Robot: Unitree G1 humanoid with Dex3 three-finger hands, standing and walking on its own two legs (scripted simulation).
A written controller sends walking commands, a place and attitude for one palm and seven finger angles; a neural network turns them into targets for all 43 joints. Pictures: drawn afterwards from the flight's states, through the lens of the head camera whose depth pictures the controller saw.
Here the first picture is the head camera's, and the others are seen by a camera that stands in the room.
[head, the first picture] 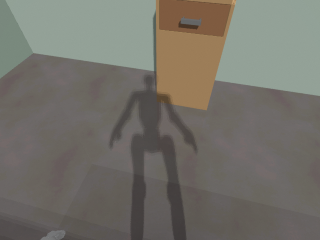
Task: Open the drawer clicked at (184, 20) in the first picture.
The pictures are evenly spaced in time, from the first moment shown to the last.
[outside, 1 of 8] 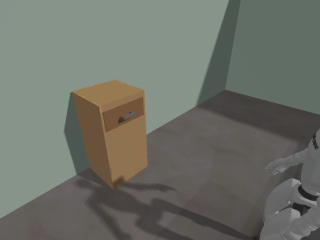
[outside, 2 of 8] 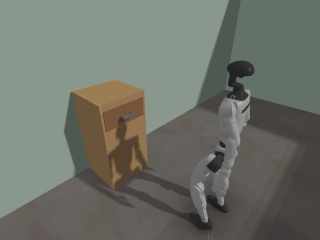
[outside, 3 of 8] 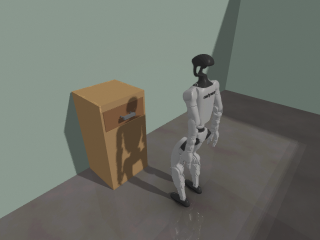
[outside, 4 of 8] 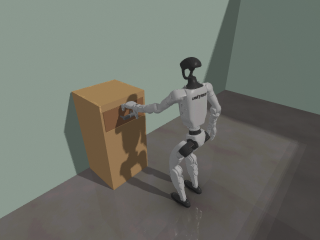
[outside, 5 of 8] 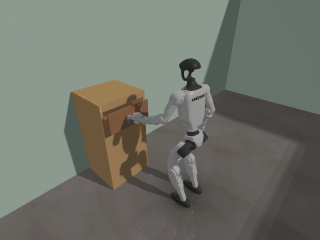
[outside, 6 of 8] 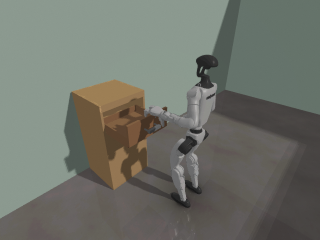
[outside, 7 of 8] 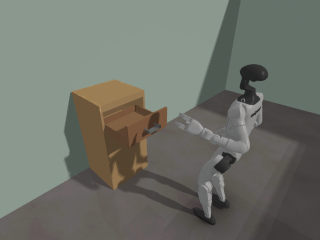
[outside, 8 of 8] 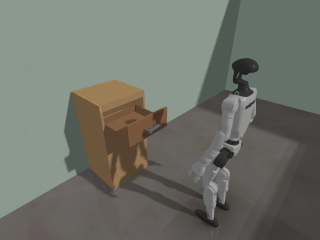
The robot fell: no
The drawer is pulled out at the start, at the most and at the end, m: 0.00 0.30 0.30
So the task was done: yes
